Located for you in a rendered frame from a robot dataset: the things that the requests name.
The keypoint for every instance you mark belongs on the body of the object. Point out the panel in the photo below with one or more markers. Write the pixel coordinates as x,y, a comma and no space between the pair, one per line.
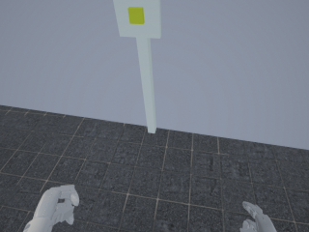
151,29

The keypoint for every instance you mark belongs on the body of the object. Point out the robot right hand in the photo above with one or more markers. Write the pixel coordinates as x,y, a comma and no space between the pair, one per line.
262,222

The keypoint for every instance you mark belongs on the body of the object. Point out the robot left forearm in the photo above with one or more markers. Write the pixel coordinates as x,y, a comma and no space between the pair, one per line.
39,224

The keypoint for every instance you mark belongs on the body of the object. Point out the robot left hand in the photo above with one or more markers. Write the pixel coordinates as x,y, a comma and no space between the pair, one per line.
49,207

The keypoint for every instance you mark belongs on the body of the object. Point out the button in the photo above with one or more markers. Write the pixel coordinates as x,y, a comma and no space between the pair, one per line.
136,15

